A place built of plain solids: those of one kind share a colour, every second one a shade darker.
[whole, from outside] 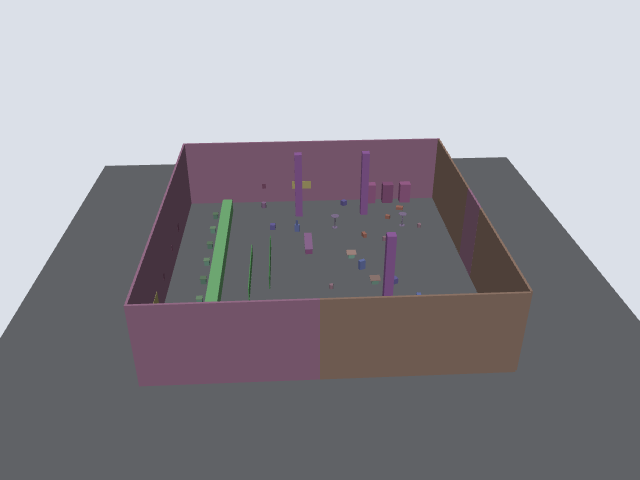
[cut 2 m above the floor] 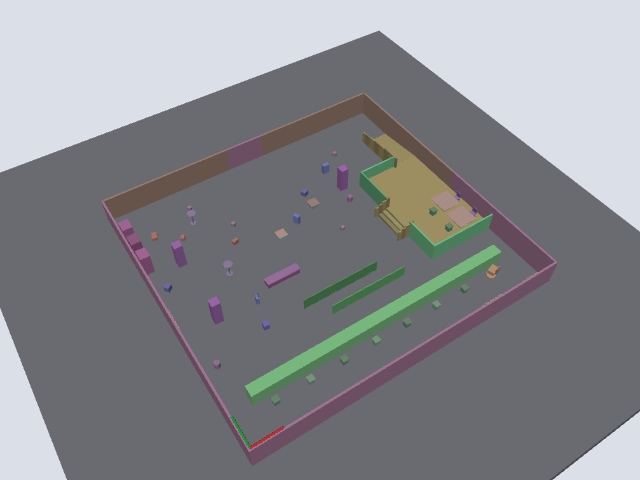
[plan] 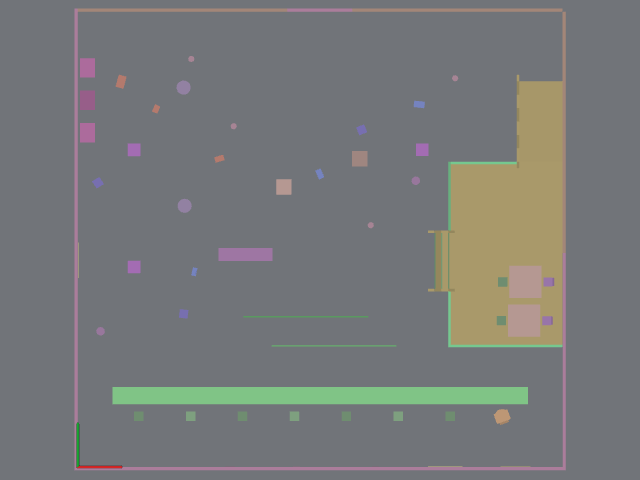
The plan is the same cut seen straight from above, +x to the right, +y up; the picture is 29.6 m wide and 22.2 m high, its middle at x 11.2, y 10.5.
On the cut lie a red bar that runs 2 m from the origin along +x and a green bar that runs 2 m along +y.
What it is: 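A banking hall; 22.4 x 21.1 m, 5.5 m high; a tellers' counter 1.1 m high across the rear; queue rails 0.95 m high, lanes 1.35 m; a raised part 5.3 m broad along one side, 3 risers of 0.146 m and a ramp 1 in 8.5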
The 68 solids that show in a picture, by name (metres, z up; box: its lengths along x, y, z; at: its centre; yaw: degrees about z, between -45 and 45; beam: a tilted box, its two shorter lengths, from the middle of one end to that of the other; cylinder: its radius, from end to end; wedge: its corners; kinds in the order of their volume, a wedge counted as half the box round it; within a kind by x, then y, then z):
{
 "wall_1": {"box": [0.15, 21.36, 5.53], "at": [-0.07, 10.53, 2.71]},
 "wall_2": {"box": [3.0, 0.15, 5.53], "at": [11.19, 21.14, 2.71]},
 "wall_3": {"box": [22.72, 0.15, 5.53], "at": [11.21, -0.07, 2.71]},
 "wall_4": {"box": [0.15, 10.05, 5.53], "at": [22.5, 4.88, 2.71]},
 "window_wall_1": {"box": [9.69, 0.15, 5.53], "at": [4.84, 21.14, 2.71]},
 "window_wall_2": {"box": [9.73, 0.15, 5.53], "at": [17.55, 21.14, 2.71]},
 "window_wall_3": {"box": [0.15, 11.16, 5.53], "at": [22.5, 15.48, 2.71]},
 "consult_1": {"box": [0.32, 2.58, 0.2], "at": [16.65, 9.53, 0.05]},
 "consult_2": {"box": [0.32, 2.58, 0.34], "at": [16.97, 9.53, 0.12]},
 "consult_3": {"box": [5.29, 8.58, 0.49], "at": [19.77, 9.83, 0.19]},
 "consult_4": {"box": [0.12, 0.62, 1.33], "at": [20.36, 15.05, 0.62]},
 "consult_5": {"box": [0.12, 0.62, 1.26], "at": [20.36, 15.67, 0.58]},
 "consult_6": {"box": [0.12, 0.62, 1.19], "at": [20.36, 16.29, 0.54]},
 "consult_7": {"box": [0.12, 0.62, 1.12], "at": [20.36, 16.91, 0.51]},
 "consult_8": {"box": [0.12, 0.62, 1.04], "at": [20.36, 17.53, 0.47]},
 "consult_9": {"wedge": [[20.42, 14.12, -0.05], [20.42, 14.12, 0.44], [20.42, 17.84, -0.05], [20.42, 17.84, 0.0], [22.42, 14.12, -0.05], [22.42, 14.12, 0.44], [22.42, 17.84, -0.05], [22.42, 17.84, 0.0]]},
 "tellers_1": {"box": [19.22, 0.8, 1.15], "at": [11.21, 3.3, 0.53]},
 "column_1": {"box": [0.59, 0.59, 5.53], "at": [2.6, 9.25, 2.71]},
 "column_2": {"box": [0.59, 0.59, 5.53], "at": [2.6, 14.67, 2.71]},
 "column_3": {"box": [0.59, 0.59, 5.53], "at": [15.93, 14.67, 2.71]},
 "con_1": {"box": [0.12, 2.58, 0.59], "at": [17.19, 6.83, 0.24]},
 "con_2": {"box": [0.12, 2.58, 1.49], "at": [17.19, 6.83, 0.69]},
 "con_3": {"box": [0.12, 3.18, 0.59], "at": [17.19, 12.53, 0.24]},
 "con_4": {"box": [0.12, 3.18, 1.49], "at": [17.19, 12.53, 0.69]},
 "con_5": {"box": [3.17, 0.12, 1.49], "at": [18.71, 14.06, 0.69]},
 "con_6": {"box": [5.29, 0.12, 0.59], "at": [19.77, 5.6, 0.24]},
 "con_7": {"box": [5.29, 0.12, 1.49], "at": [19.77, 5.6, 0.69]},
 "cash_1": {"box": [0.7, 0.9, 1.75], "at": [0.45, 15.46, 0.82]},
 "cash_2": {"box": [0.7, 0.9, 1.75], "at": [0.45, 16.96, 0.82]},
 "cash_3": {"box": [0.7, 0.9, 1.75], "at": [0.45, 18.46, 0.82]},
 "rail_1": {"box": [5.78, 0.06, 0.15], "at": [10.54, 6.95, 0.03]},
 "rail_2": {"box": [5.78, 0.06, 1.0], "at": [10.54, 6.95, 0.45]},
 "rail_3": {"box": [5.78, 0.06, 0.15], "at": [11.84, 5.6, 0.03]},
 "rail_4": {"box": [5.78, 0.06, 1.0], "at": [11.84, 5.6, 0.45]},
 "bench_1": {"box": [2.44, 0.54, 0.43], "at": [7.75, 9.83, 0.17]},
 "ottoman_1": {"box": [0.4, 0.4, 0.47], "at": [0.93, 13.15, 0.18], "yaw": 32.6},
 "ottoman_2": {"box": [0.4, 0.4, 0.47], "at": [4.9, 7.08, 0.18], "yaw": -6.9},
 "ottoman_3": {"box": [0.4, 0.4, 0.47], "at": [13.13, 15.6, 0.18], "yaw": 22.8},
 "table_top_1": {"box": [0.72, 0.72, 0.04], "at": [9.53, 12.95, 0.38]},
 "table_top_2": {"box": [0.72, 0.72, 0.04], "at": [13.04, 14.26, 0.38]},
 "table_top_3": {"box": [1.5, 1.5, 0.04], "at": [20.64, 6.77, 1.16]},
 "table_top_4": {"box": [1.5, 1.5, 0.04], "at": [20.7, 8.56, 1.16]},
 "suitcase_1": {"box": [0.27, 0.45, 0.77], "at": [11.19, 13.55, 0.33], "yaw": 24.9},
 "suitcase_2": {"box": [0.5, 0.3, 0.85], "at": [15.79, 16.77, 0.38], "yaw": -5.8},
 "box_cardboard_1": {"box": [0.38, 0.58, 0.3], "at": [2.0, 17.82, 0.1], "yaw": -15.1},
 "box_cardboard_2": {"box": [0.27, 0.36, 0.35], "at": [3.62, 16.56, 0.13], "yaw": -24.5},
 "box_cardboard_3": {"box": [0.44, 0.27, 0.39], "at": [6.55, 14.26, 0.14], "yaw": 16.1},
 "drum_1": {"cylinder": 0.2, "from": [1.05, 6.28, 0.0], "to": [1.05, 6.28, 0.46]},
 "drum_2": {"cylinder": 0.2, "from": [15.63, 13.24, 0.0], "to": [15.63, 13.24, 0.46]},
 "bench_top_1": {"box": [2.5, 0.6, 0.07], "at": [7.75, 9.83, 0.41]},
 "stool_top_1": {"box": [0.44, 0.44, 0.05], "at": [2.82, 2.35, 0.42]},
 "stool_top_2": {"box": [0.44, 0.44, 0.05], "at": [5.22, 2.35, 0.42]},
 "stool_top_3": {"box": [0.44, 0.44, 0.05], "at": [7.62, 2.35, 0.42]},
 "stool_top_4": {"box": [0.44, 0.44, 0.05], "at": [10.02, 2.35, 0.42]},
 "stool_top_5": {"box": [0.44, 0.44, 0.05], "at": [12.42, 2.35, 0.42]},
 "stool_top_6": {"box": [0.44, 0.44, 0.05], "at": [14.82, 2.35, 0.42]},
 "stool_top_7": {"box": [0.44, 0.44, 0.05], "at": [17.22, 2.35, 0.42]},
 "stool_top_8": {"box": [0.44, 0.44, 0.05], "at": [19.59, 6.77, 0.86]},
 "stool_top_9": {"box": [0.44, 0.44, 0.05], "at": [19.65, 8.56, 0.86]},
 "task_chair_1": {"box": [0.68, 0.48, 0.26], "at": [19.63, 2.33, 0.58], "yaw": 19.5},
 "hung_picture_1": {"box": [0.025, 1.63, 0.71], "at": [0.02, 9.56, 1.55]},
 "bar_table_1": {"cylinder": 0.33, "from": [4.89, 17.55, 1.03], "to": [4.89, 17.55, 1.06]},
 "bar_table_2": {"cylinder": 0.33, "from": [4.94, 12.08, 1.03], "to": [4.94, 12.08, 1.06]},
 "side_chair_1": {"box": [0.42, 0.42, 0.04], "at": [21.69, 6.77, 0.87]},
 "side_chair_2": {"box": [0.42, 0.42, 0.04], "at": [21.75, 8.56, 0.87]},
 "consult_nose_1": {"box": [0.05, 2.58, 0.003], "at": [16.52, 9.53, 0.15]},
 "consult_nose_2": {"box": [0.05, 2.58, 0.003], "at": [16.84, 9.53, 0.29]},
 "consult_nose_3": {"box": [0.05, 2.58, 0.003], "at": [17.16, 9.53, 0.44]}
}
